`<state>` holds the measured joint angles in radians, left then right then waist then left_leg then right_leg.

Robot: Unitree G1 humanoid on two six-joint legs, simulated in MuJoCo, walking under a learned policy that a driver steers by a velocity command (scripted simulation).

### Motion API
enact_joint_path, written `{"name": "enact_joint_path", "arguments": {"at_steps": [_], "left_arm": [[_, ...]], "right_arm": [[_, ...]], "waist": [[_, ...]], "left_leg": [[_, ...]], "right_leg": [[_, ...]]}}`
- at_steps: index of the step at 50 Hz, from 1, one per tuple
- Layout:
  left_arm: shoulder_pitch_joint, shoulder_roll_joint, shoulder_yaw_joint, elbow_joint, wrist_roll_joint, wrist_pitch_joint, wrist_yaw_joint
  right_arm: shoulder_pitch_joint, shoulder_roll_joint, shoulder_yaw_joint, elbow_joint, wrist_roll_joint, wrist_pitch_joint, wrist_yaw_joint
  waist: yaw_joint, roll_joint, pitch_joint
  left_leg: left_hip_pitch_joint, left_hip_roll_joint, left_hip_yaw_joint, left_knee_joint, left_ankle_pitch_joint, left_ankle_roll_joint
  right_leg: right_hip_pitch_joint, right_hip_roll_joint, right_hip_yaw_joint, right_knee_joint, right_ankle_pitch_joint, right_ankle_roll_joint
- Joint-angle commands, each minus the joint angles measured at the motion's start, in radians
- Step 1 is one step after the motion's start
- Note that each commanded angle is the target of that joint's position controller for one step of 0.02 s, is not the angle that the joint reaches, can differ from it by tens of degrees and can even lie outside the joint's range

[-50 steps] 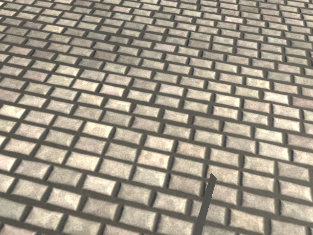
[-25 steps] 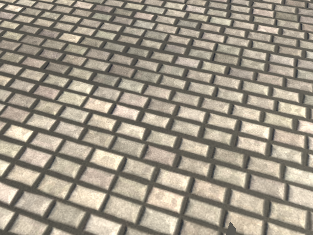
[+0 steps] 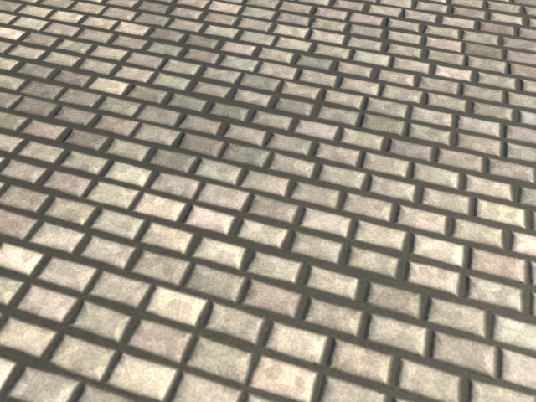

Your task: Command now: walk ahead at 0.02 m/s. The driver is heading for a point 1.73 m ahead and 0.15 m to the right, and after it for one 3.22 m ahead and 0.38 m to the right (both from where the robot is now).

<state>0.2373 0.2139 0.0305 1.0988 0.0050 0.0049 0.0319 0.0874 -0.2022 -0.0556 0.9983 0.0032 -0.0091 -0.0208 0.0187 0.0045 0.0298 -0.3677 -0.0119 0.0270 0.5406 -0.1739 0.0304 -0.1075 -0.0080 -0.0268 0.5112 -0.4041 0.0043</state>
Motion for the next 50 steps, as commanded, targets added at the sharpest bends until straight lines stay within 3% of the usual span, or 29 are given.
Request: {"name": "enact_joint_path", "arguments": {"at_steps": [1, 15, 38, 39, 40, 41, 43, 44, 45, 48, 49, 50], "left_arm": [[0.078, 0.080, 0.011, -0.001, 0.001, -0.004, 0.005], [0.147, 0.051, 0.000, 0.018, 0.003, -0.024, 0.011], [0.230, 0.020, -0.001, 0.011, 0.000, -0.032, 0.010], [0.253, 0.014, -0.001, 0.020, -0.001, -0.031, 0.010], [0.259, 0.030, 0.004, 0.020, -0.005, -0.028, 0.012], [0.248, 0.060, 0.013, 0.007, -0.010, -0.028, 0.015], [0.274, 0.120, 0.035, -0.011, -0.023, -0.040, 0.018], [0.250, 0.151, 0.046, -0.019, -0.027, -0.052, 0.020], [0.244, 0.142, 0.048, -0.024, -0.023, -0.064, 0.019], [0.256, 0.112, 0.045, -0.029, -0.029, -0.081, 0.003], [0.232, 0.116, 0.045, -0.037, -0.032, -0.077, -0.003], [0.200, 0.127, 0.044, -0.049, -0.031, -0.075, -0.009]], "right_arm": [[-0.021, -0.106, -0.022, -0.034, 0.000, 0.000, -0.006], [-0.015, -0.098, -0.018, 0.018, -0.002, 0.016, -0.014], [0.029, -0.087, -0.005, 0.071, 0.002, 0.016, -0.019], [0.046, -0.077, -0.003, 0.082, 0.002, 0.017, -0.019], [0.050, -0.082, -0.005, 0.084, 0.006, 0.018, -0.020], [0.046, -0.092, -0.010, 0.083, 0.011, 0.015, -0.019], [-0.033, -0.087, -0.010, 0.047, 0.017, -0.011, -0.007], [-0.065, -0.083, -0.008, 0.027, 0.023, -0.029, 0.004], [-0.077, -0.080, -0.008, 0.018, 0.024, -0.046, 0.012], [-0.086, -0.076, -0.008, -0.003, 0.038, -0.082, 0.032], [-0.048, -0.070, -0.011, 0.008, 0.039, -0.088, 0.038], [0.052, -0.073, -0.021, 0.046, 0.038, -0.090, 0.041]], "waist": [[0.000, -0.002, -0.051], [-0.012, -0.006, 0.014], [-0.016, -0.012, 0.018], [-0.014, -0.018, 0.000], [-0.012, -0.035, 0.022], [-0.008, -0.067, 0.054], [0.028, -0.136, 0.138], [0.027, -0.169, 0.192], [0.026, -0.165, 0.211], [0.019, -0.130, 0.207], [-0.008, -0.119, 0.184], [-0.058, -0.118, 0.136]], "left_leg": [[0.219, 0.079, -0.091, -0.050, 0.230, 0.072], [0.221, 0.059, -0.082, -0.081, 0.088, 0.043], [0.218, 0.054, -0.082, -0.074, 0.127, 0.042], [0.224, 0.041, -0.068, -0.072, 0.019, 0.041], [0.195, 0.017, -0.044, -0.049, -0.132, 0.038], [0.133, -0.013, -0.011, -0.005, -0.278, 0.033], [-0.062, -0.035, 0.045, 0.136, -0.276, 0.025], [-0.162, 0.003, 0.032, 0.216, -0.206, 0.034], [-0.238, 0.039, 0.011, 0.267, -0.212, 0.044], [-0.291, 0.073, 0.018, 0.196, -0.267, 0.059], [-0.160, 0.046, 0.058, 0.103, -0.213, 0.059], [0.062, -0.012, 0.112, 0.035, -0.113, 0.057]], "right_leg": [[-0.169, -0.035, 0.023, -0.096, 0.149, -0.027], [-0.225, -0.042, 0.030, -0.143, 0.040, -0.032], [-0.208, -0.036, 0.024, -0.149, 0.104, -0.033], [-0.201, -0.034, 0.024, -0.165, 0.008, -0.040], [-0.215, -0.040, 0.042, -0.182, -0.116, -0.060], [-0.221, -0.064, 0.083, -0.205, -0.240, -0.094], [-0.167, -0.210, 0.278, -0.319, -0.402, -0.183], [-0.131, -0.301, 0.366, -0.358, -0.375, -0.222], [-0.079, -0.343, 0.395, -0.355, -0.291, -0.239], [0.048, -0.314, 0.303, -0.284, -0.008, -0.204], [-0.003, -0.274, 0.239, -0.252, 0.044, -0.179], [-0.106, -0.222, 0.172, -0.188, 0.177, -0.154]]}}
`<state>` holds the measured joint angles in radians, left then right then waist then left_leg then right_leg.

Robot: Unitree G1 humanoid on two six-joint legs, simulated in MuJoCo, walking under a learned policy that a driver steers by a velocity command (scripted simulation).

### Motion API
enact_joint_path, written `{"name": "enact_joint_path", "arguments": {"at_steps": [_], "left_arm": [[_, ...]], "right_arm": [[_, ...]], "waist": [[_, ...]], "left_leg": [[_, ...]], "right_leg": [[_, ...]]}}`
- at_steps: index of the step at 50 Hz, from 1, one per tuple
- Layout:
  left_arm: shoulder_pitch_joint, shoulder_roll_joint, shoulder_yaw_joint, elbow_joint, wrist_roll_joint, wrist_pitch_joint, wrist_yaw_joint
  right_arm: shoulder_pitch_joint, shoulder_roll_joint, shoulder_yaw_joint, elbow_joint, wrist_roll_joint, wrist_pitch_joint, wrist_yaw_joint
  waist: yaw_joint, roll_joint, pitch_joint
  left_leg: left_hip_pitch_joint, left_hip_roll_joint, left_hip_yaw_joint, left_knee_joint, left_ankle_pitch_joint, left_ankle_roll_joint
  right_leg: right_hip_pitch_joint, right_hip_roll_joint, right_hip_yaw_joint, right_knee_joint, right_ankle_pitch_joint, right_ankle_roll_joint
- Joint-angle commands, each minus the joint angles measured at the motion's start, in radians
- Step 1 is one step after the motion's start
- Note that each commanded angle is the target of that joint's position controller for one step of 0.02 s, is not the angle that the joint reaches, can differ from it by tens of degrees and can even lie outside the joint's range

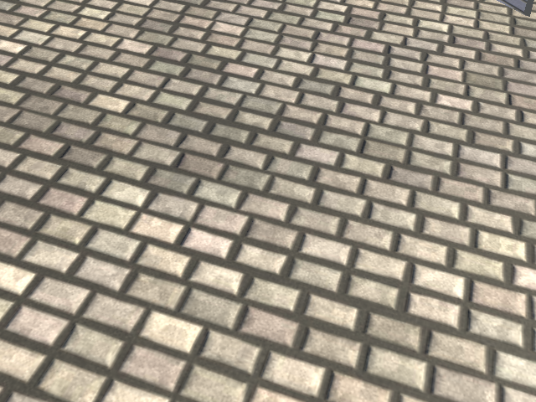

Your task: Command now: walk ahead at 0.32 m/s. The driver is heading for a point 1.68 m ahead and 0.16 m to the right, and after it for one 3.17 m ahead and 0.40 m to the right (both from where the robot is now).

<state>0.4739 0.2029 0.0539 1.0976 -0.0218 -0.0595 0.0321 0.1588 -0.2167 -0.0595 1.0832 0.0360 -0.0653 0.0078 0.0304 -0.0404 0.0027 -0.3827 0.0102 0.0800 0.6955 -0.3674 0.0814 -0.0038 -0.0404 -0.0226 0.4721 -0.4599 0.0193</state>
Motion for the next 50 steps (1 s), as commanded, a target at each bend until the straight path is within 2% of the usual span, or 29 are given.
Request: {"name": "enact_joint_path", "arguments": {"at_steps": [1, 2, 3, 4, 5, 7, 10, 13, 15, 18, 21, 23, 24, 25, 26, 27, 28, 29, 30, 32, 35, 38, 41, 42, 43, 44, 45, 47, 50], "left_arm": [[-0.044, 0.147, 0.021, -0.055, 0.002, -0.011, -0.012], [-0.092, 0.127, 0.013, -0.077, 0.002, -0.016, -0.014], [-0.076, 0.042, -0.008, -0.118, -0.001, -0.034, -0.011], [-0.126, 0.053, -0.002, -0.138, -0.017, -0.056, -0.015], [-0.163, 0.080, 0.005, -0.156, -0.039, -0.065, -0.023], [-0.181, 0.093, 0.020, -0.153, -0.023, -0.066, -0.021], [-0.164, 0.088, 0.035, -0.143, -0.011, -0.037, -0.024], [-0.280, 0.074, 0.034, -0.192, -0.001, -0.024, -0.023], [-0.364, 0.062, 0.027, -0.224, 0.004, -0.025, -0.025], [-0.461, 0.046, 0.012, -0.249, 0.006, -0.029, -0.038], [-0.489, 0.067, 0.010, -0.265, 0.003, -0.026, -0.051], [-0.426, 0.117, 0.026, -0.252, 0.011, -0.031, -0.056], [-0.335, 0.143, 0.039, -0.221, 0.018, -0.036, -0.055], [-0.236, 0.186, 0.055, -0.185, 0.027, -0.040, -0.051], [-0.134, 0.253, 0.064, -0.164, 0.049, -0.039, -0.046], [-0.123, 0.248, 0.050, -0.157, 0.052, -0.031, -0.049], [-0.140, 0.184, 0.035, -0.166, 0.031, -0.023, -0.056], [-0.252, 0.166, 0.027, -0.186, 0.016, -0.021, -0.053], [-0.337, 0.131, 0.012, -0.201, 0.018, -0.018, -0.048], [-0.410, 0.108, 0.001, -0.199, 0.042, -0.017, -0.044], [-0.404, 0.115, 0.002, -0.185, 0.061, -0.013, -0.035], [-0.402, 0.137, 0.004, -0.183, 0.040, 0.001, -0.020], [-0.390, 0.116, -0.003, -0.165, 0.020, 0.020, -0.011], [-0.364, 0.106, -0.007, -0.153, 0.022, 0.023, -0.011], [-0.329, 0.110, -0.002, -0.149, 0.023, 0.027, -0.009], [-0.318, 0.107, 0.000, -0.149, 0.024, 0.031, -0.004], [-0.318, 0.108, 0.000, -0.144, 0.028, 0.031, 0.000], [-0.298, 0.098, -0.001, -0.132, 0.032, 0.033, 0.003], [-0.297, 0.092, -0.002, -0.118, 0.031, 0.031, -0.003]], "right_arm": [[0.114, -0.089, -0.038, 0.008, 0.002, -0.030, 0.013], [0.280, -0.163, -0.066, 0.041, -0.001, -0.029, 0.009], [0.418, -0.262, -0.081, 0.048, -0.009, -0.030, 0.006], [0.349, -0.171, -0.041, 0.047, -0.025, -0.042, 0.011], [0.251, -0.129, -0.022, 0.016, -0.024, -0.051, 0.010], [0.134, -0.086, 0.003, -0.021, -0.030, -0.055, 0.021], [0.163, -0.070, 0.018, -0.015, -0.038, -0.049, 0.013], [0.209, -0.124, 0.012, -0.010, -0.041, -0.044, -0.008], [0.200, -0.129, 0.015, -0.022, -0.047, -0.034, -0.019], [0.230, -0.144, 0.011, -0.023, -0.044, -0.021, -0.027], [0.250, -0.140, 0.008, -0.008, -0.031, -0.008, -0.029], [0.213, -0.151, 0.001, -0.013, -0.028, -0.002, -0.033], [0.186, -0.155, -0.001, -0.019, -0.025, 0.002, -0.035], [0.205, -0.143, 0.002, -0.019, -0.029, 0.004, -0.032], [0.272, -0.097, 0.018, -0.032, -0.058, 0.002, -0.028], [0.427, 0.015, 0.051, 0.000, -0.043, -0.003, -0.019], [0.393, -0.067, 0.029, 0.018, -0.020, -0.004, -0.014], [0.278, -0.101, 0.019, -0.018, -0.002, 0.002, -0.017], [0.206, -0.101, 0.016, -0.034, -0.009, 0.014, -0.029], [0.190, -0.092, 0.007, -0.039, -0.028, 0.045, -0.050], [0.209, -0.055, 0.013, -0.029, -0.035, 0.065, -0.068], [0.179, -0.073, 0.010, -0.029, -0.040, 0.080, -0.067], [0.167, -0.074, 0.008, -0.021, -0.062, 0.085, -0.054], [0.158, -0.084, 0.010, -0.029, -0.068, 0.083, -0.054], [0.138, -0.134, 0.003, -0.034, -0.060, 0.080, -0.058], [0.122, -0.143, -0.003, -0.022, -0.047, 0.071, -0.056], [0.100, -0.108, 0.005, -0.024, -0.047, 0.058, -0.054], [0.066, -0.094, 0.005, -0.026, -0.047, 0.038, -0.052], [0.098, -0.084, 0.007, -0.016, -0.040, 0.023, -0.050]], "waist": [[-0.124, -0.067, 0.089], [-0.204, 0.049, 0.014], [-0.217, 0.332, -0.108], [-0.169, 0.261, -0.091], [-0.128, 0.201, 0.003], [-0.068, 0.078, 0.058], [-0.037, 0.098, 0.073], [-0.045, 0.081, 0.100], [-0.052, 0.076, 0.118], [-0.078, 0.105, 0.098], [-0.070, 0.131, 0.074], [-0.020, 0.149, 0.024], [0.032, 0.144, -0.026], [0.068, 0.099, -0.091], [0.052, -0.043, -0.239], [-0.013, -0.256, -0.416], [0.013, -0.132, -0.435], [-0.001, -0.085, -0.270], [-0.020, -0.006, -0.178], [-0.068, -0.028, -0.096], [-0.086, -0.070, -0.093], [-0.080, -0.071, -0.112], [-0.095, -0.053, -0.036], [-0.085, -0.023, 0.008], [-0.044, 0.048, 0.049], [-0.025, 0.137, 0.073], [-0.019, 0.160, 0.073], [-0.003, 0.167, 0.048], [-0.020, 0.094, 0.016]], "left_leg": [[0.284, -0.078, 0.070, -0.120, 0.142, 0.011], [0.460, 0.045, -0.133, -0.210, 0.089, 0.069], [0.639, 0.322, -0.670, -0.446, -0.065, 0.229], [0.591, 0.383, -0.830, -0.524, -0.099, 0.240], [0.507, 0.373, -0.703, -0.509, -0.101, 0.204], [0.372, 0.285, -0.449, -0.531, 0.027, 0.133], [0.282, 0.196, -0.251, -0.562, 0.233, 0.096], [0.286, 0.214, -0.224, -0.600, 0.301, 0.123], [0.265, 0.193, -0.159, -0.582, 0.481, 0.111], [0.232, 0.156, -0.071, -0.538, 0.647, 0.086], [0.311, 0.188, -0.073, -0.459, 0.709, 0.073], [0.373, 0.205, -0.088, -0.366, 0.800, 0.046], [0.384, 0.183, -0.078, -0.267, 0.849, 0.025], [0.357, 0.123, -0.052, -0.112, 0.804, -0.012], [0.149, 0.049, -0.026, 0.157, 0.403, -0.053], [-0.060, -0.078, -0.077, 0.481, -0.317, -0.103], [-0.063, -0.050, -0.207, 0.573, -0.328, -0.106], [-0.146, -0.010, -0.166, 0.591, -0.277, -0.107], [-0.146, 0.032, -0.141, 0.547, -0.209, -0.111], [-0.016, 0.083, -0.142, 0.400, -0.119, -0.110], [0.093, 0.062, -0.103, 0.175, -0.108, -0.105], [0.172, 0.053, -0.085, 0.010, 0.045, -0.097], [0.264, 0.037, -0.058, -0.149, 0.154, -0.060], [0.240, 0.072, -0.097, -0.231, 0.139, -0.039], [0.164, 0.102, -0.128, -0.277, 0.028, -0.012], [0.020, 0.091, -0.139, -0.319, -0.127, -0.004], [-0.041, 0.087, -0.143, -0.362, -0.156, -0.022], [-0.040, 0.083, -0.138, -0.373, -0.082, -0.058], [0.044, 0.071, -0.121, -0.331, 0.050, -0.063]], "right_leg": [[-0.286, -0.142, 0.115, -0.033, 0.442, -0.148], [-0.399, -0.060, 0.013, 0.258, 0.559, -0.090], [-0.634, 0.090, -0.042, 0.674, 0.185, -0.018], [-0.726, 0.072, 0.129, 0.856, -0.051, -0.051], [-0.794, 0.013, 0.140, 0.912, 0.008, -0.089], [-0.756, -0.077, 0.104, 0.809, 0.184, -0.119], [-0.662, -0.110, 0.065, 0.690, 0.260, -0.102], [-0.750, -0.116, 0.047, 0.553, 0.344, -0.053], [-0.732, -0.096, 0.026, 0.392, 0.406, -0.031], [-0.589, -0.033, -0.033, 0.204, 0.505, -0.024], [-0.538, -0.014, -0.008, 0.119, 0.511, -0.054], [-0.455, 0.012, 0.002, 0.072, 0.480, -0.090], [-0.344, 0.038, -0.013, 0.025, 0.516, -0.111], [-0.189, 0.029, -0.010, -0.020, 0.695, -0.131], [0.121, -0.158, 0.169, 0.087, 1.124, -0.195], [0.334, -0.397, 0.489, 0.037, 1.235, -0.398], [0.232, -0.350, 0.531, -0.049, 0.959, -0.383], [0.092, -0.311, 0.419, -0.093, 0.763, -0.331], [-0.050, -0.265, 0.345, -0.139, 0.628, -0.285], [-0.291, -0.206, 0.242, -0.205, 0.501, -0.240], [-0.376, -0.160, 0.168, -0.232, 0.453, -0.243], [-0.394, -0.162, 0.184, -0.267, 0.162, -0.234], [-0.492, -0.115, 0.161, -0.285, -0.136, -0.147], [-0.492, -0.091, 0.149, -0.265, -0.159, -0.107], [-0.463, -0.045, 0.109, -0.227, -0.102, -0.079], [-0.351, 0.003, 0.045, -0.178, -0.002, -0.063], [-0.261, 0.006, 0.038, -0.127, 0.084, -0.064], [-0.197, 0.006, 0.029, -0.087, 0.181, -0.078], [-0.208, 0.001, 0.030, -0.076, 0.253, -0.093]]}}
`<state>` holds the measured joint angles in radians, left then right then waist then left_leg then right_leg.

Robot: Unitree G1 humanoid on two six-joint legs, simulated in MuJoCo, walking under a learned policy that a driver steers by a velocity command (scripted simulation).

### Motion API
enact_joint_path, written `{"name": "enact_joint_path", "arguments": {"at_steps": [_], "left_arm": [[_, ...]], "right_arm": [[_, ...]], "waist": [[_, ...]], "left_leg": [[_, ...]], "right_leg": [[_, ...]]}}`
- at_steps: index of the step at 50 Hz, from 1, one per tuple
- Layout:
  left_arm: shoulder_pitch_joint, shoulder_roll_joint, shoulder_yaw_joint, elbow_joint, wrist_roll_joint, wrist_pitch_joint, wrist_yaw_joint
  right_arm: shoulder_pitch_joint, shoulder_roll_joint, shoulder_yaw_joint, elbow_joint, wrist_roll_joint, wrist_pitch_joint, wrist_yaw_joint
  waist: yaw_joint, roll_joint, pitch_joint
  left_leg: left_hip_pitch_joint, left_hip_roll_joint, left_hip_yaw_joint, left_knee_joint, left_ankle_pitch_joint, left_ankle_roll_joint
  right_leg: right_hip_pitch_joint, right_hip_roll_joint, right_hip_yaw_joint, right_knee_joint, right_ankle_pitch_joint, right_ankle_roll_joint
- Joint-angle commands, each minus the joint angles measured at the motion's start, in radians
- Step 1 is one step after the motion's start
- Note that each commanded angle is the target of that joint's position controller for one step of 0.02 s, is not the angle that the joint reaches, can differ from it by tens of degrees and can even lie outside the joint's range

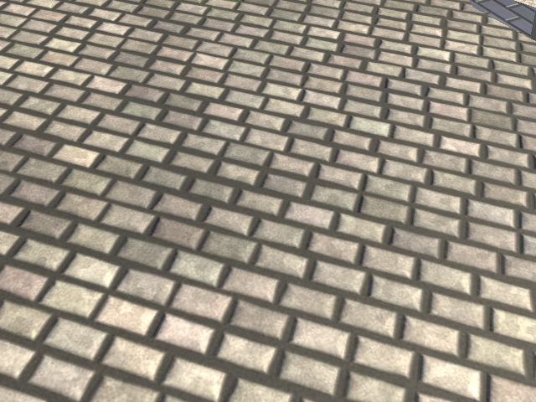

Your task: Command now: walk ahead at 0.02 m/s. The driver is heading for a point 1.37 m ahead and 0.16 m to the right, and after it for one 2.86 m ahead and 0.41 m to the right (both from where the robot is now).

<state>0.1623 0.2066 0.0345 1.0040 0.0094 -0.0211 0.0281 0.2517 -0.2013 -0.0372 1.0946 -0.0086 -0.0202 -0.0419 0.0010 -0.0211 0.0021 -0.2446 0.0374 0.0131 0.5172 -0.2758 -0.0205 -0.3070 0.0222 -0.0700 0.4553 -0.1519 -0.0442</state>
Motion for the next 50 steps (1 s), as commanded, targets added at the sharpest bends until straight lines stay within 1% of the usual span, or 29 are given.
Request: {"name": "enact_joint_path", "arguments": {"at_steps": [1, 5, 9, 23, 24, 25, 26, 27, 28, 29, 30, 32, 33, 34, 35, 36, 37, 38, 39, 40, 41, 42, 43, 44, 45, 46, 47, 48, 50], "left_arm": [[0.010, 0.087, 0.017, -0.021, -0.003, -0.008, -0.001], [0.006, 0.090, 0.017, -0.010, -0.008, -0.008, -0.006], [0.013, 0.092, 0.017, 0.006, -0.011, 0.000, -0.004], [-0.007, 0.098, 0.022, 0.043, -0.014, 0.017, 0.006], [0.010, 0.090, 0.021, 0.056, -0.014, 0.018, 0.006], [0.017, 0.099, 0.027, 0.062, -0.022, 0.020, 0.007], [0.021, 0.111, 0.032, 0.064, -0.028, 0.021, 0.007], [0.022, 0.116, 0.035, 0.060, -0.031, 0.015, 0.008], [0.026, 0.117, 0.036, 0.056, -0.036, 0.003, 0.007], [0.049, 0.118, 0.038, 0.058, -0.041, -0.012, 0.004], [0.089, 0.130, 0.043, 0.067, -0.044, -0.027, -0.001], [0.174, 0.173, 0.056, 0.085, -0.041, -0.048, -0.009], [0.186, 0.176, 0.056, 0.082, -0.033, -0.055, -0.011], [0.159, 0.180, 0.056, 0.068, -0.028, -0.061, -0.011], [0.116, 0.179, 0.054, 0.048, -0.031, -0.066, -0.012], [0.060, 0.175, 0.052, 0.026, -0.041, -0.066, -0.015], [-0.018, 0.175, 0.051, 0.002, -0.050, -0.059, -0.018], [-0.070, 0.157, 0.048, -0.020, -0.051, -0.055, -0.020], [-0.114, 0.092, 0.031, -0.049, -0.045, -0.061, -0.024], [-0.127, 0.073, 0.025, -0.087, -0.043, -0.083, -0.021], [-0.126, 0.110, 0.035, -0.075, -0.046, -0.095, -0.024], [-0.082, 0.104, 0.033, -0.058, -0.055, -0.103, -0.034], [-0.065, 0.097, 0.032, -0.045, -0.053, -0.105, -0.039], [-0.076, 0.104, 0.037, -0.045, -0.045, -0.106, -0.042], [-0.083, 0.099, 0.040, -0.048, -0.037, -0.101, -0.046], [-0.083, 0.078, 0.036, -0.049, -0.038, -0.097, -0.052], [-0.104, 0.060, 0.030, -0.057, -0.036, -0.090, -0.056], [-0.156, 0.053, 0.025, -0.076, -0.033, -0.085, -0.057], [-0.268, 0.028, 0.010, -0.119, -0.034, -0.080, -0.059]], "right_arm": [[0.016, -0.101, -0.015, -0.024, 0.007, -0.023, 0.000], [0.044, -0.100, -0.013, -0.016, 0.007, -0.020, 0.001], [0.050, -0.097, -0.012, -0.014, 0.008, -0.013, 0.001], [0.044, -0.078, -0.012, -0.009, 0.007, 0.003, -0.004], [0.068, -0.071, -0.011, 0.005, 0.008, 0.005, -0.004], [0.074, -0.079, -0.016, 0.008, 0.015, 0.007, -0.005], [0.066, -0.088, -0.020, 0.001, 0.020, 0.007, -0.007], [0.056, -0.089, -0.021, -0.012, 0.024, 0.002, -0.010], [0.056, -0.081, -0.019, -0.022, 0.029, -0.010, -0.010], [0.051, -0.072, -0.017, -0.031, 0.033, -0.026, -0.008], [0.038, -0.059, -0.015, -0.042, 0.033, -0.043, -0.003], [0.002, -0.029, -0.011, -0.071, 0.031, -0.068, 0.012], [-0.018, -0.036, -0.015, -0.082, 0.033, -0.073, 0.019], [-0.011, -0.035, -0.015, -0.086, 0.036, -0.076, 0.025], [0.010, -0.031, -0.014, -0.081, 0.039, -0.081, 0.030], [0.041, -0.034, -0.016, -0.070, 0.040, -0.085, 0.032], [0.114, -0.036, -0.022, -0.038, 0.043, -0.088, 0.030], [0.202, -0.063, -0.035, 0.004, 0.034, -0.086, 0.027], [0.346, -0.143, -0.061, 0.038, 0.030, -0.083, 0.021], [0.428, -0.238, -0.081, 0.043, 0.027, -0.088, 0.032], [0.379, -0.155, -0.055, 0.025, 0.011, -0.097, 0.030], [0.333, -0.108, -0.041, 0.007, 0.010, -0.103, 0.032], [0.287, -0.108, -0.037, -0.012, 0.013, -0.104, 0.039], [0.253, -0.104, -0.030, -0.025, 0.017, -0.099, 0.043], [0.245, -0.073, -0.018, -0.031, 0.011, -0.089, 0.044], [0.253, -0.068, -0.014, -0.033, 0.008, -0.081, 0.042], [0.248, -0.079, -0.014, -0.040, 0.005, -0.076, 0.038], [0.241, -0.081, -0.012, -0.047, 0.003, -0.073, 0.032], [0.238, -0.115, -0.016, -0.061, 0.001, -0.074, 0.021]], "waist": [[0.004, 0.064, 0.008], [-0.007, 0.038, -0.029], [-0.007, 0.023, -0.031], [-0.003, 0.030, 0.005], [-0.005, 0.029, -0.016], [-0.002, 0.032, 0.002], [0.002, 0.036, 0.040], [0.005, 0.028, 0.092], [0.005, 0.010, 0.132], [0.015, -0.008, 0.152], [0.029, -0.034, 0.151], [0.045, -0.121, 0.108], [0.045, -0.124, 0.094], [0.028, -0.127, 0.089], [0.004, -0.121, 0.088], [-0.029, -0.108, 0.089], [-0.083, -0.092, 0.084], [-0.119, -0.040, 0.068], [-0.162, 0.167, 0.029], [-0.171, 0.373, 0.029], [-0.133, 0.223, 0.062], [-0.092, 0.150, 0.072], [-0.067, 0.108, 0.066], [-0.051, 0.081, 0.082], [-0.039, 0.074, 0.076], [-0.036, 0.106, 0.076], [-0.034, 0.116, 0.086], [-0.040, 0.103, 0.106], [-0.061, 0.100, 0.139]], "left_leg": [[-0.072, 0.041, -0.049, -0.140, -0.001, 0.042], [-0.020, 0.035, -0.035, -0.106, 0.124, 0.046], [-0.003, 0.028, -0.026, -0.093, 0.176, 0.045], [0.014, 0.014, -0.008, -0.104, 0.170, 0.038], [0.023, 0.003, 0.004, -0.108, 0.063, 0.042], [0.000, -0.011, 0.013, -0.096, -0.102, 0.058], [-0.042, -0.011, 0.006, -0.088, -0.262, 0.079], [-0.089, -0.003, -0.008, -0.083, -0.371, 0.096], [-0.130, 0.005, -0.020, -0.069, -0.414, 0.108], [-0.171, 0.009, -0.024, -0.033, -0.402, 0.114], [-0.218, 0.004, -0.010, 0.025, -0.354, 0.113], [-0.285, -0.030, 0.040, 0.191, -0.209, 0.112], [-0.280, -0.029, 0.030, 0.243, -0.202, 0.125], [-0.274, -0.016, 0.009, 0.280, -0.229, 0.139], [-0.248, -0.001, -0.004, 0.258, -0.243, 0.153], [-0.162, 0.003, 0.006, 0.147, -0.216, 0.168], [0.024, -0.013, 0.037, -0.022, -0.117, 0.178], [0.211, -0.012, 0.004, -0.078, -0.032, 0.173], [0.371, 0.152, -0.261, -0.214, -0.123, 0.223], [0.478, 0.343, -0.621, -0.331, -0.102, 0.333], [0.482, 0.360, -0.630, -0.298, -0.042, 0.336], [0.502, 0.328, -0.527, -0.276, 0.041, 0.297], [0.487, 0.294, -0.430, -0.282, 0.121, 0.260], [0.454, 0.281, -0.357, -0.298, 0.222, 0.235], [0.414, 0.249, -0.283, -0.314, 0.300, 0.212], [0.368, 0.225, -0.221, -0.320, 0.377, 0.203], [0.324, 0.208, -0.182, -0.341, 0.380, 0.204], [0.272, 0.180, -0.138, -0.362, 0.370, 0.196], [0.162, 0.143, -0.080, -0.404, 0.348, 0.184]], "right_leg": [[0.096, -0.063, 0.076, -0.054, -0.022, -0.030], [0.124, -0.066, 0.072, -0.023, 0.114, -0.030], [0.141, -0.067, 0.073, -0.005, 0.173, -0.030], [0.150, -0.071, 0.079, -0.005, 0.171, -0.024], [0.157, -0.059, 0.067, -0.005, 0.055, -0.026], [0.138, -0.041, 0.055, 0.005, -0.150, -0.035], [0.093, -0.038, 0.061, 0.004, -0.367, -0.047], [0.040, -0.053, 0.089, -0.014, -0.506, -0.060], [0.013, -0.079, 0.132, -0.035, -0.575, -0.078], [0.022, -0.112, 0.185, -0.055, -0.599, -0.099], [0.060, -0.159, 0.260, -0.083, -0.608, -0.127], [0.153, -0.302, 0.509, -0.195, -0.632, -0.215], [0.143, -0.347, 0.592, -0.234, -0.626, -0.243], [0.122, -0.372, 0.618, -0.244, -0.610, -0.250], [0.095, -0.368, 0.590, -0.237, -0.569, -0.234], [0.042, -0.335, 0.501, -0.226, -0.507, -0.194], [-0.069, -0.265, 0.367, -0.189, -0.426, -0.137], [-0.198, -0.180, 0.233, -0.075, -0.306, -0.084], [-0.356, -0.064, 0.052, 0.244, -0.185, -0.009], [-0.554, 0.028, -0.003, 0.499, -0.317, 0.014], [-0.651, -0.028, 0.089, 0.674, -0.374, -0.001], [-0.705, -0.061, 0.122, 0.746, -0.290, -0.023], [-0.707, -0.091, 0.110, 0.750, -0.214, -0.033], [-0.697, -0.117, 0.107, 0.710, -0.154, -0.035], [-0.654, -0.133, 0.093, 0.680, -0.106, -0.033], [-0.601, -0.133, 0.074, 0.635, -0.077, -0.024], [-0.566, -0.128, 0.054, 0.572, -0.035, -0.008], [-0.528, -0.118, 0.037, 0.487, 0.013, 0.003], [-0.411, -0.078, -0.002, 0.294, 0.119, 0.013]]}}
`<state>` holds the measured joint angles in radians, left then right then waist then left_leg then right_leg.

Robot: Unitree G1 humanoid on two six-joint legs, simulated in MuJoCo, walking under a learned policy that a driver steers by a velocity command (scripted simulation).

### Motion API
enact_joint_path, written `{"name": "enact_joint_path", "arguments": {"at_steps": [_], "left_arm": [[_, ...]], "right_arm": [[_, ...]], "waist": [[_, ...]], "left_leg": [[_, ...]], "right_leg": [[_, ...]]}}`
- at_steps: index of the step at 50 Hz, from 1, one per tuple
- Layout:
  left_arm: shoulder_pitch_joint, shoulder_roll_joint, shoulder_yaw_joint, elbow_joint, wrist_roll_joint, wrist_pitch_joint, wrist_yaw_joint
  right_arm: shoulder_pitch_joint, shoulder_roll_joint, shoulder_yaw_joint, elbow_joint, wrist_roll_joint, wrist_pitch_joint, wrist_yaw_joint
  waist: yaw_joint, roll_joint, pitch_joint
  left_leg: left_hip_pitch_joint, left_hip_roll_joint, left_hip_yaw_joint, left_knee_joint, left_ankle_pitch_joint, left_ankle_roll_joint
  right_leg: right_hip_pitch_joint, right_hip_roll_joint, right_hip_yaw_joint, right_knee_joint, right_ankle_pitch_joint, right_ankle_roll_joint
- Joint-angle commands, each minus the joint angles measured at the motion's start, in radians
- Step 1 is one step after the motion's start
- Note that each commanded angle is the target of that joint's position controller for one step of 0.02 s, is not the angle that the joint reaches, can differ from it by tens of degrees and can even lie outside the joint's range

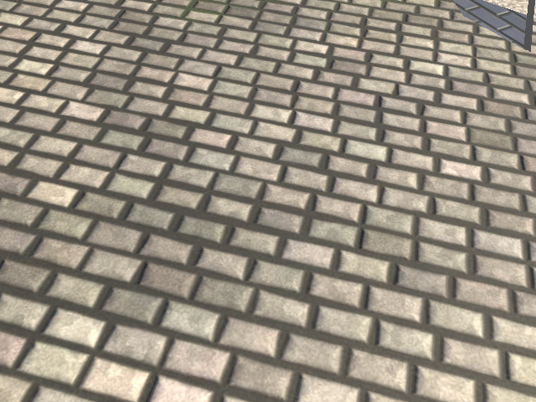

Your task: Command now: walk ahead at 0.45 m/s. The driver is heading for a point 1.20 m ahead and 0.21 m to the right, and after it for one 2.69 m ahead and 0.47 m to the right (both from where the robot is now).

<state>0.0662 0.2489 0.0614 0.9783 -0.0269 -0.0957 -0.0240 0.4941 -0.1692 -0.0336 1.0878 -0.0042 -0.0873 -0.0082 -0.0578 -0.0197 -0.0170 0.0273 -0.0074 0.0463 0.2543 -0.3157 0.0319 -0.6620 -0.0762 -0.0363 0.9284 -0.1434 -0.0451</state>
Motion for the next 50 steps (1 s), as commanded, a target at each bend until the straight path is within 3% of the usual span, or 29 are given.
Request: {"name": "enact_joint_path", "arguments": {"at_steps": [1, 5, 7, 8, 9, 10, 11, 12, 13, 14, 15, 16, 18, 20, 24, 28, 32, 35, 36, 37, 38, 39, 40, 41, 42, 43, 44, 46, 50], "left_arm": [[-0.207, -0.015, -0.021, -0.108, 0.001, -0.004, -0.010], [-0.270, 0.032, -0.018, -0.154, -0.008, -0.002, -0.023], [-0.229, 0.072, -0.001, -0.157, -0.005, -0.008, -0.027], [-0.160, 0.099, 0.013, -0.144, -0.004, -0.008, -0.025], [-0.003, 0.137, 0.036, -0.100, -0.006, -0.005, -0.019], [0.174, 0.178, 0.058, -0.052, -0.005, 0.001, -0.010], [0.341, 0.276, 0.080, -0.026, 0.028, 0.007, 0.000], [0.363, 0.231, 0.059, -0.008, 0.029, 0.011, -0.002], [0.254, 0.167, 0.040, -0.019, 0.013, 0.005, -0.006], [0.150, 0.118, 0.024, -0.043, 0.008, -0.002, -0.007], [0.074, 0.086, 0.012, -0.053, 0.017, -0.012, -0.014], [0.036, 0.063, 0.005, -0.052, 0.030, -0.022, -0.019], [0.042, 0.060, 0.002, -0.031, 0.033, -0.025, -0.022], [0.078, 0.085, 0.004, -0.013, 0.032, -0.026, -0.008], [0.171, 0.128, 0.011, 0.003, 0.029, -0.019, 0.022], [0.259, 0.144, 0.013, 0.017, 0.014, -0.012, 0.029], [0.337, 0.154, 0.019, 0.044, 0.007, 0.007, 0.030], [0.324, 0.176, 0.029, 0.043, 0.007, 0.023, 0.034], [0.297, 0.179, 0.030, 0.036, 0.007, 0.028, 0.034], [0.286, 0.153, 0.020, 0.027, 0.011, 0.032, 0.034], [0.299, 0.111, 0.001, -0.002, 0.034, 0.029, 0.033], [0.419, -0.022, -0.034, 0.000, 0.020, 0.003, 0.021], [0.341, 0.101, -0.007, 0.005, -0.006, -0.020, 0.018], [0.242, 0.144, 0.004, -0.027, -0.023, -0.034, 0.016], [0.196, 0.136, 0.004, -0.034, -0.017, -0.035, 0.023], [0.176, 0.125, 0.011, -0.036, 0.000, -0.028, 0.029], [0.200, 0.109, 0.013, -0.033, 0.005, -0.014, 0.029], [0.224, 0.073, 0.012, -0.026, 0.005, 0.009, 0.030], [0.097, 0.071, 0.015, -0.071, 0.021, 0.022, 0.031]], "right_arm": [[0.013, -0.167, -0.025, -0.052, -0.001, -0.009, -0.016], [0.044, -0.180, -0.038, -0.031, 0.019, -0.015, -0.016], [0.022, -0.198, -0.047, -0.035, 0.017, -0.009, -0.015], [0.010, -0.212, -0.053, -0.039, 0.015, -0.002, -0.016], [-0.007, -0.209, -0.052, -0.045, 0.010, 0.008, -0.016], [-0.031, -0.204, -0.048, -0.062, 0.005, 0.011, -0.014], [0.066, -0.087, -0.016, -0.085, 0.000, -0.002, 0.001], [0.082, -0.042, 0.001, -0.070, 0.026, -0.033, 0.013], [-0.034, -0.134, -0.027, -0.105, 0.055, -0.052, 0.014], [-0.126, -0.167, -0.033, -0.136, 0.063, -0.059, 0.008], [-0.164, -0.171, -0.041, -0.143, 0.050, -0.055, -0.005], [-0.150, -0.164, -0.052, -0.142, 0.032, -0.040, -0.015], [-0.096, -0.107, -0.049, -0.138, 0.029, -0.011, -0.021], [-0.151, -0.116, -0.053, -0.165, 0.026, 0.002, -0.026], [-0.317, -0.134, -0.056, -0.224, 0.007, -0.002, -0.017], [-0.471, -0.111, -0.040, -0.264, 0.018, -0.010, 0.003], [-0.576, -0.121, -0.030, -0.311, 0.028, -0.017, 0.031], [-0.530, -0.162, -0.040, -0.319, 0.030, -0.026, 0.044], [-0.438, -0.191, -0.055, -0.297, 0.028, -0.028, 0.043], [-0.260, -0.245, -0.082, -0.242, 0.024, -0.029, 0.036], [-0.066, -0.332, -0.105, -0.206, 0.010, -0.025, 0.025], [-0.032, -0.374, -0.110, -0.181, 0.007, -0.022, 0.036], [-0.052, -0.268, -0.081, -0.194, 0.011, -0.024, 0.037], [-0.142, -0.226, -0.067, -0.212, 0.014, -0.027, 0.033], [-0.223, -0.207, -0.057, -0.230, 0.008, -0.027, 0.033], [-0.268, -0.184, -0.051, -0.233, -0.001, -0.028, 0.036], [-0.283, -0.168, -0.046, -0.230, -0.011, -0.032, 0.038], [-0.268, -0.164, -0.045, -0.214, -0.004, -0.036, 0.040], [-0.205, -0.205, -0.055, -0.186, 0.001, -0.030, 0.016]], "waist": [[-0.010, 0.107, 0.165], [0.003, 0.125, 0.181], [0.047, 0.141, 0.122], [0.088, 0.167, 0.060], [0.166, 0.176, -0.032], [0.245, 0.169, -0.132], [0.215, -0.064, -0.324], [0.194, -0.206, -0.452], [0.186, -0.158, -0.273], [0.156, -0.082, -0.140], [0.111, 0.008, -0.064], [0.067, 0.005, -0.032], [0.023, -0.040, -0.005], [0.018, -0.041, 0.042], [0.057, -0.014, 0.067], [0.112, -0.017, 0.081], [0.143, -0.023, 0.108], [0.092, -0.057, 0.074], [0.034, -0.065, 0.017], [-0.043, -0.049, -0.095], [-0.094, 0.085, -0.263], [-0.017, 0.358, -0.384], [-0.052, 0.238, -0.335], [-0.042, 0.183, -0.195], [-0.009, 0.085, -0.123], [0.020, 0.057, -0.066], [0.054, 0.085, -0.056], [0.078, 0.086, -0.033], [0.063, 0.061, 0.029]], "left_leg": [[-0.129, 0.192, -0.105, -0.165, 0.374, 0.135], [-0.019, 0.248, -0.087, -0.157, 0.425, 0.125], [0.065, 0.267, -0.068, -0.056, 0.701, 0.103], [0.094, 0.269, -0.057, 0.039, 0.897, 0.091], [0.070, 0.240, -0.027, 0.217, 1.034, 0.071], [-0.109, 0.206, -0.017, 0.451, 0.940, 0.041], [-0.500, 0.059, -0.010, 0.882, 0.432, -0.016], [-0.656, -0.056, -0.157, 1.130, -0.222, -0.017], [-0.768, 0.014, -0.192, 1.209, -0.190, 0.011], [-0.780, 0.071, -0.151, 1.182, -0.102, 0.029], [-0.721, 0.119, -0.129, 1.114, -0.022, 0.032], [-0.644, 0.154, -0.132, 1.055, 0.023, 0.036], [-0.570, 0.179, -0.133, 0.986, 0.032, 0.036], [-0.614, 0.190, -0.117, 0.901, 0.078, 0.017], [-0.735, 0.191, -0.101, 0.646, 0.316, -0.017], [-0.685, 0.135, -0.046, 0.407, 0.441, -0.021], [-0.717, 0.110, -0.045, 0.295, 0.366, -0.007], [-0.613, 0.073, -0.026, 0.248, 0.247, 0.033], [-0.477, 0.038, 0.004, 0.228, 0.236, 0.055], [-0.230, 0.025, 0.010, 0.238, 0.254, 0.089], [0.094, 0.233, -0.230, 0.267, 0.272, 0.160], [0.391, 0.421, -0.719, 0.112, 0.055, 0.311], [0.364, 0.391, -0.738, 0.056, -0.032, 0.268], [0.236, 0.359, -0.580, 0.047, 0.039, 0.222], [0.086, 0.325, -0.464, 0.024, 0.165, 0.205], [-0.039, 0.294, -0.387, -0.010, 0.239, 0.198], [-0.108, 0.272, -0.338, -0.036, 0.285, 0.195], [-0.162, 0.248, -0.269, -0.082, 0.321, 0.204], [-0.158, 0.241, -0.193, -0.133, 0.371, 0.205]], "right_leg": [[-0.010, 0.036, -0.051, -0.242, 0.146, 0.014], [0.033, 0.041, -0.026, -0.378, 0.174, -0.030], [0.117, 0.070, -0.036, -0.400, 0.129, -0.063], [0.214, 0.101, -0.055, -0.389, 0.096, -0.080], [0.403, 0.135, -0.077, -0.388, 0.084, -0.105], [0.691, 0.072, -0.005, -0.359, 0.091, -0.141], [1.105, -0.219, 0.439, -0.383, -0.064, -0.290], [1.163, -0.346, 0.836, -0.618, -0.238, -0.357], [1.024, -0.288, 0.718, -0.658, -0.292, -0.287], [0.836, -0.256, 0.550, -0.678, -0.228, -0.244], [0.652, -0.220, 0.433, -0.710, -0.117, -0.217], [0.523, -0.184, 0.353, -0.738, -0.056, -0.198], [0.401, -0.150, 0.272, -0.787, -0.045, -0.202], [0.355, -0.136, 0.216, -0.829, -0.025, -0.209], [0.433, -0.127, 0.163, -0.842, 0.066, -0.194], [0.500, -0.104, 0.098, -0.831, 0.096, -0.158], [0.655, -0.160, 0.108, -0.761, 0.109, -0.152], [0.726, -0.193, 0.114, -0.665, 0.292, -0.124], [0.722, -0.170, 0.087, -0.556, 0.473, -0.105], [0.652, -0.114, 0.042, -0.350, 0.559, -0.077], [0.429, -0.047, -0.014, -0.004, 0.275, -0.038], [0.045, 0.140, 0.042, 0.300, -0.392, 0.009], [-0.071, 0.088, 0.163, 0.411, -0.420, -0.011], [-0.128, 0.040, 0.140, 0.417, -0.328, -0.029], [-0.086, -0.013, 0.113, 0.376, -0.236, -0.027], [-0.042, -0.043, 0.107, 0.315, -0.178, -0.023], [0.022, -0.069, 0.116, 0.279, -0.145, -0.021], [0.052, -0.079, 0.107, 0.212, -0.127, -0.012], [-0.062, -0.085, 0.093, 0.017, 0.040, 0.025]]}}
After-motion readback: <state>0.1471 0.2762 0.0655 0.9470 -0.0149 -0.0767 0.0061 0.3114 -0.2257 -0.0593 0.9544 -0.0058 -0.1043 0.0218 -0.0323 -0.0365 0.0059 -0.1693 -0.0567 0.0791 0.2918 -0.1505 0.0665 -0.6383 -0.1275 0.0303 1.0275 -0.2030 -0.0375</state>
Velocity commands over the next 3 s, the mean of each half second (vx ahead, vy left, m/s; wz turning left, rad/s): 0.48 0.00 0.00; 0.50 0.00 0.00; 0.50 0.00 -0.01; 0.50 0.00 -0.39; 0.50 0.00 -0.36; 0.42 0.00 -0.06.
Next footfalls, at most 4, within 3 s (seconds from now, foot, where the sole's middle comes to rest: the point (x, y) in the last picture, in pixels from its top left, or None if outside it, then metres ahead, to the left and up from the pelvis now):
0.20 right None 0.31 -0.14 -0.78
0.74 left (213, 363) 0.62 0.11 -0.78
1.30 right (294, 258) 0.94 -0.13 -0.78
1.84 left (223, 184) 1.25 0.09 -0.78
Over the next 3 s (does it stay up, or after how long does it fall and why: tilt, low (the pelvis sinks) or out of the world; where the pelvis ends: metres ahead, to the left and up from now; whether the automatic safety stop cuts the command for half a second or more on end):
stays up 1.63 -0.22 -0.02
